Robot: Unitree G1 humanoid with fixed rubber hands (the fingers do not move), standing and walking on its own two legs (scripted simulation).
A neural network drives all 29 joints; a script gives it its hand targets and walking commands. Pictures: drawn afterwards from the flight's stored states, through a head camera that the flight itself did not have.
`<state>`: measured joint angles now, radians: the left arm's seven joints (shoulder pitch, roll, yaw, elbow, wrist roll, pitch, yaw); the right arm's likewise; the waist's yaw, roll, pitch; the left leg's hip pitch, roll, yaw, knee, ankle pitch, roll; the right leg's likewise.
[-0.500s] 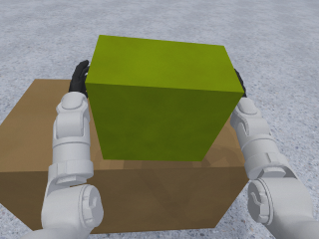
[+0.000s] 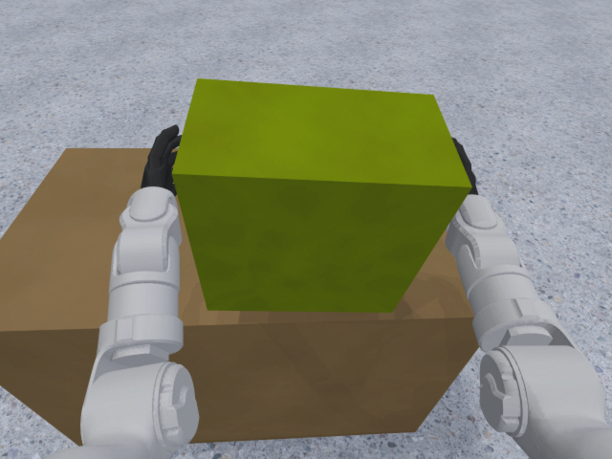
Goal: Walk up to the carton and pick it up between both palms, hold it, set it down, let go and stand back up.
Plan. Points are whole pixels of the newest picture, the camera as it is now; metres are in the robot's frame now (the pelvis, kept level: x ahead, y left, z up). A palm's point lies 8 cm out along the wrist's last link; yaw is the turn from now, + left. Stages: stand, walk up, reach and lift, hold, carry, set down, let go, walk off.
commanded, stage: set down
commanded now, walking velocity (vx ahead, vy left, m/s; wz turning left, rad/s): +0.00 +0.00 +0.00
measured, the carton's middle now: (309, 213) +0.41 +0.01 +0.12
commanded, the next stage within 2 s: none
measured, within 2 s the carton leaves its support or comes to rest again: rests again in 1.34 s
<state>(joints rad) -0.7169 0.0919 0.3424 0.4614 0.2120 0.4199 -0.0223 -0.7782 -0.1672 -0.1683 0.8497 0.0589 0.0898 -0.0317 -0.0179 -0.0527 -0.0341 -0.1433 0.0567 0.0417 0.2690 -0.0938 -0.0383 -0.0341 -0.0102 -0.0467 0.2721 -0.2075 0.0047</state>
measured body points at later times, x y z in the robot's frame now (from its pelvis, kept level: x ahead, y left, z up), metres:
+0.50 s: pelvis +0.00 +0.00 +0.00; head +0.00 +0.03 +0.45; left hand +0.42 +0.20 +0.14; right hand +0.42 -0.19 +0.13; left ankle +0.03 +0.14 -0.75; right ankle -0.04 -0.11 -0.75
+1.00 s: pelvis +0.01 +0.00 +0.00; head +0.04 +0.01 +0.45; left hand +0.43 +0.19 +0.10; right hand +0.44 -0.19 +0.10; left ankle +0.03 +0.14 -0.75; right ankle -0.04 -0.11 -0.75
